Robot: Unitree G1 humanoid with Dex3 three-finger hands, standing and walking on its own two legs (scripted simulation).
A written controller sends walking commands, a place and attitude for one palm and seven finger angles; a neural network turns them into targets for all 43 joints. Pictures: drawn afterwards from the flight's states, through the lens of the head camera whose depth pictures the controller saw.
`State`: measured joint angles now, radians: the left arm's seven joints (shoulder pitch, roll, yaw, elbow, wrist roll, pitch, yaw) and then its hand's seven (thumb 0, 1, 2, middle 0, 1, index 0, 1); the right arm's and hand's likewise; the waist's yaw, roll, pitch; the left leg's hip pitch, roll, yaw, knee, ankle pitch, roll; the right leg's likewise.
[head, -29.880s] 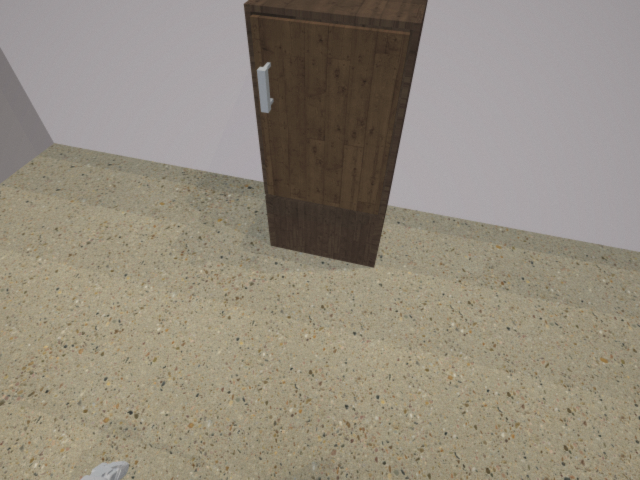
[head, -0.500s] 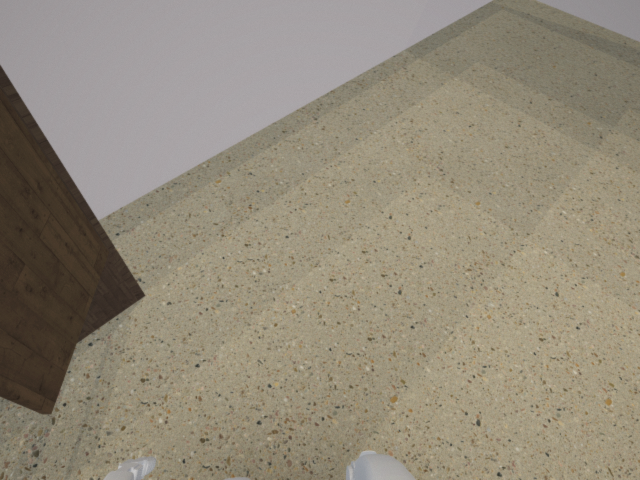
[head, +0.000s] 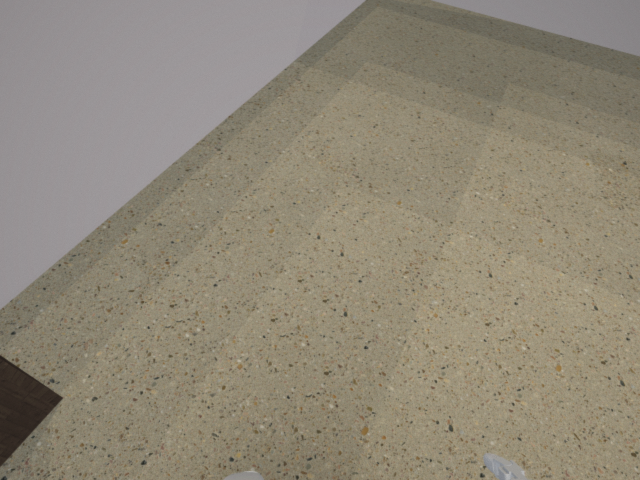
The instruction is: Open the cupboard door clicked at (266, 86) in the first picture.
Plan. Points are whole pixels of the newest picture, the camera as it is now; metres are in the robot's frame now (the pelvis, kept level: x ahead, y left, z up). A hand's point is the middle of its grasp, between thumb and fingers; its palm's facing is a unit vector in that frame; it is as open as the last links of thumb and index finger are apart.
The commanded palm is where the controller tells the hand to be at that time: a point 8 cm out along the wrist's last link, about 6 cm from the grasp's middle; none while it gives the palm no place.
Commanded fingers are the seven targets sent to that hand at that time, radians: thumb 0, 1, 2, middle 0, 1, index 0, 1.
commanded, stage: walk to a spot facing it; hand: left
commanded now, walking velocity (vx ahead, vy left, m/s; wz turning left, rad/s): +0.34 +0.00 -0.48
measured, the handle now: out of the picture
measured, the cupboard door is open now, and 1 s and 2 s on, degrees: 45 45 45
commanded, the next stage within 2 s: turn to face it in 1.10 s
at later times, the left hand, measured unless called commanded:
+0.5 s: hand (290, 305) +0.41 +0.08 -0.15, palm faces -0.28 -0.93 -0.23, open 7.4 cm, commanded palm none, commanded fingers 0.00 0.90 0.90 -0.20 -0.30 -0.20 -0.30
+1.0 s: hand (283, 295) +0.44 +0.10 -0.18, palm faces -0.27 -0.95 -0.15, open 7.4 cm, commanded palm none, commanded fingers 0.00 0.90 0.90 -0.20 -0.30 -0.20 -0.30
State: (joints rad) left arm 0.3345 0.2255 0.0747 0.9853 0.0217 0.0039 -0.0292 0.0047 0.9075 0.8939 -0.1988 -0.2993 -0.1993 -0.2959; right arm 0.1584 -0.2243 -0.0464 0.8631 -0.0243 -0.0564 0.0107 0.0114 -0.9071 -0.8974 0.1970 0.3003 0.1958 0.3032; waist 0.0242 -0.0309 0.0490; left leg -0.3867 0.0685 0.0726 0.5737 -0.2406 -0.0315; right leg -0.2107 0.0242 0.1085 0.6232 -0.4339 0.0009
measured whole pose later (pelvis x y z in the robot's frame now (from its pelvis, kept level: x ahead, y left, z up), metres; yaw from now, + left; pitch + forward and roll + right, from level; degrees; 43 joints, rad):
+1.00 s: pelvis +0.44 -0.09 +0.00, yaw -22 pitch -2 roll +0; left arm 0.39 0.19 0.06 1.12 0.02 -0.02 -0.01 0.01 0.92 0.89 -0.20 -0.30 -0.20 -0.30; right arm 0.13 -0.15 -0.03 0.94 -0.03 -0.08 0.00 0.00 -0.91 -0.90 0.20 0.30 0.20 0.30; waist 0.04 -0.05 0.05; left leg -0.33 0.05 0.14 0.59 -0.23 0.04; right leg -0.36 0.00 -0.02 1.17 -0.43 -0.02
